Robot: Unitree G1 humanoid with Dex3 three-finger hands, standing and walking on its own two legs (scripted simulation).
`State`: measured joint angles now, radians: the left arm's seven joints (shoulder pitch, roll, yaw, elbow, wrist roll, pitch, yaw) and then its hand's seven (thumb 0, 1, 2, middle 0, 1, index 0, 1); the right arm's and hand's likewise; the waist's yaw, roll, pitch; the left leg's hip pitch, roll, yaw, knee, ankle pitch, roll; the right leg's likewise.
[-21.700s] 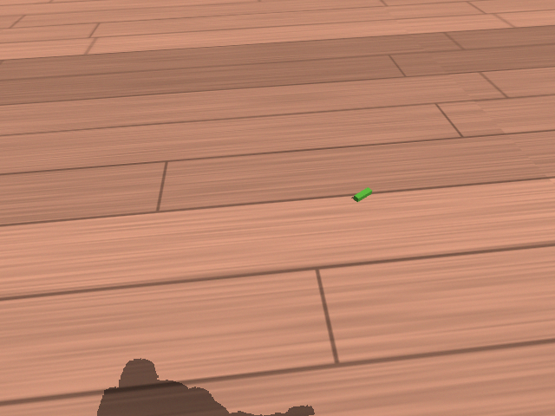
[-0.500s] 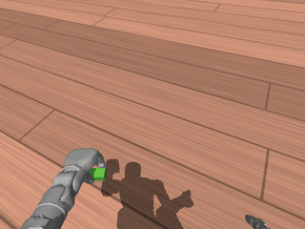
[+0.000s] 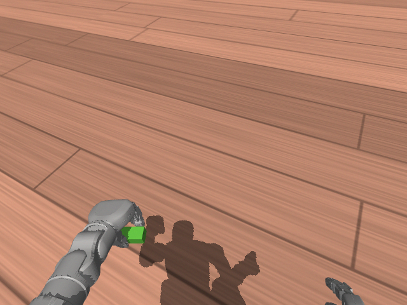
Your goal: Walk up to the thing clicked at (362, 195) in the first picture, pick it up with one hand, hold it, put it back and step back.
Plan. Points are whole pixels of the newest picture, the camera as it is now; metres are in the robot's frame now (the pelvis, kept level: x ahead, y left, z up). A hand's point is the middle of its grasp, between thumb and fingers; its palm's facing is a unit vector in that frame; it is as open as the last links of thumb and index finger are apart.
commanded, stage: hold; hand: left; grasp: from above
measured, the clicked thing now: (123, 235) +0.31 +0.22 -0.08
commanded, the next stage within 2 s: crouch in 0.86 s
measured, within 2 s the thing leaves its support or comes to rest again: neither
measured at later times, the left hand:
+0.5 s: hand (118, 233) +0.29 +0.22 -0.02, palm faces -0.44 -0.05 -0.89, open 6.0 cm
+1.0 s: hand (120, 229) +0.30 +0.21 -0.02, palm faces -0.45 -0.05 -0.89, open 6.0 cm
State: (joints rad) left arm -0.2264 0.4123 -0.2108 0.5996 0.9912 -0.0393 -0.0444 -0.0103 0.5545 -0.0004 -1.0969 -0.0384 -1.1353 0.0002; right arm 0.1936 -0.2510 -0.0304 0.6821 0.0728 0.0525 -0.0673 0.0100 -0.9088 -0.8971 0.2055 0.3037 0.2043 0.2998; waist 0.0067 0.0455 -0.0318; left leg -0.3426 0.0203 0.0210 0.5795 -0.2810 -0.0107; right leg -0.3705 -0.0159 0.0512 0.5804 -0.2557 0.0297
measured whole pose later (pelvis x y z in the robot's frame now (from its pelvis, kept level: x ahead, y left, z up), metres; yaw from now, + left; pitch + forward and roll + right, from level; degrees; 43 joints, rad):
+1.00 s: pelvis +0.01 +0.00 +0.01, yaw +0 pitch +1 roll +0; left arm -0.22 0.41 -0.21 0.58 0.99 -0.04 -0.07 -0.01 0.55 0.00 -1.11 -0.02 -1.14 0.00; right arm 0.18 -0.25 -0.03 0.68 0.08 0.08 -0.08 0.01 -0.91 -0.90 0.21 0.30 0.20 0.30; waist 0.01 0.05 -0.02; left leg -0.26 0.02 0.02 0.49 -0.25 -0.01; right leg -0.29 -0.02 0.05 0.50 -0.23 0.02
